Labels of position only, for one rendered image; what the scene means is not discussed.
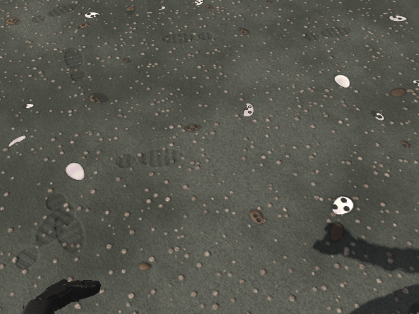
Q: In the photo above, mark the robot left hand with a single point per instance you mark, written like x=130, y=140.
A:
x=60, y=294

